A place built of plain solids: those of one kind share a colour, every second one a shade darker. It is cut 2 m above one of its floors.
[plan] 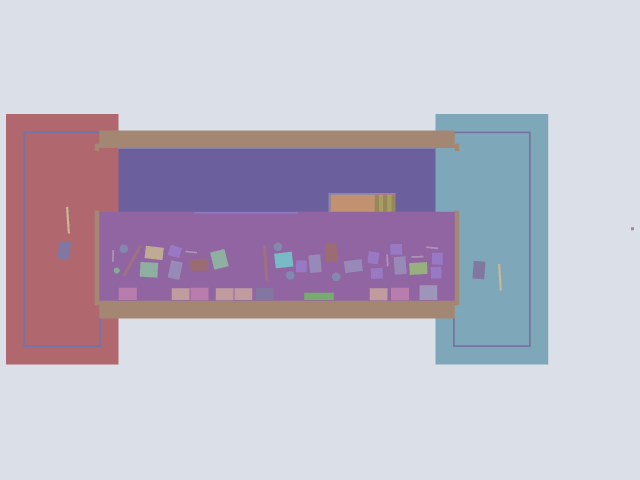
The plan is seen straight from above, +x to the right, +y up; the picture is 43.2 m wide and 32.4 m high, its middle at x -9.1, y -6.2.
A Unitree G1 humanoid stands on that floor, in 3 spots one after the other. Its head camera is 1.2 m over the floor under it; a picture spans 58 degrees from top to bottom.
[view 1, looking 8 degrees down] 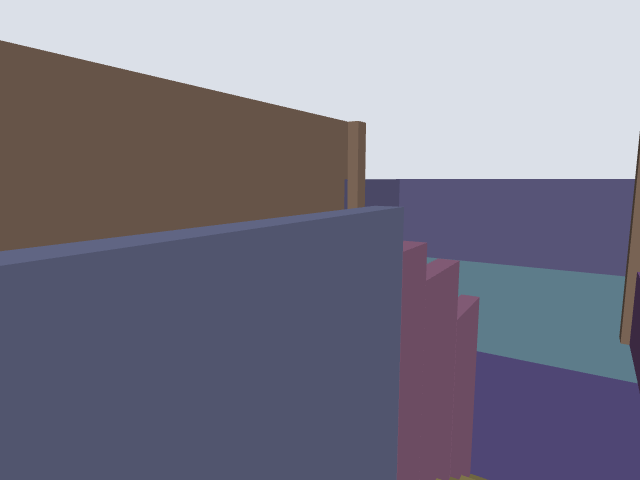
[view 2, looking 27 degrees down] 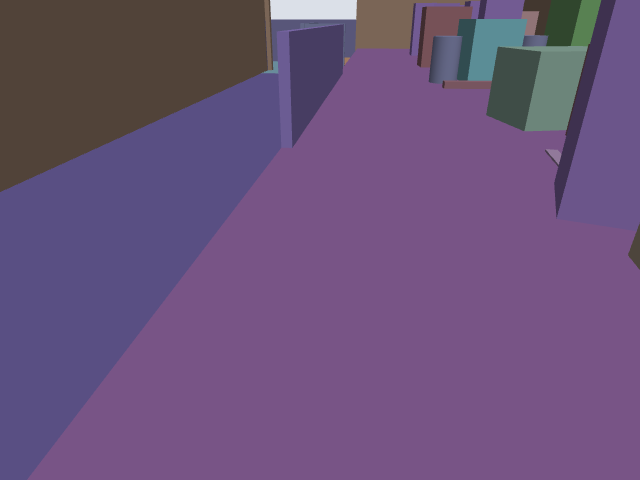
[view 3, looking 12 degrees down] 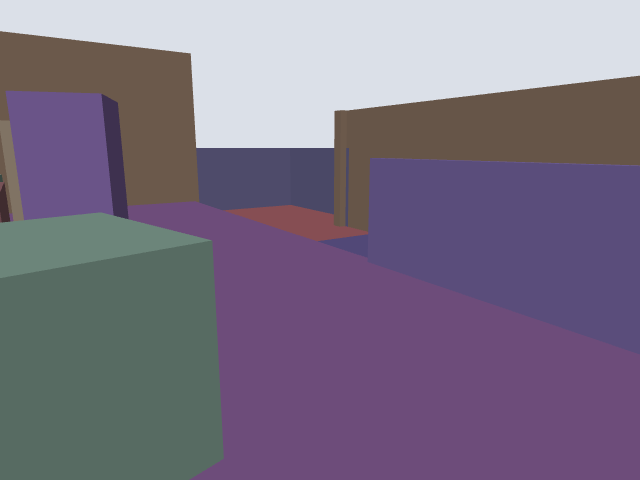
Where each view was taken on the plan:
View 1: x -6.90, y -3.73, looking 32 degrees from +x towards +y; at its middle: rail_stairhead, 1.10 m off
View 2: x -22.00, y -5.25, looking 7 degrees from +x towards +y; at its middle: floor_bank_tile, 2.64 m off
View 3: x -14.10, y -7.30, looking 147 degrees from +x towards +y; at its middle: yard_east_concrete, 10.58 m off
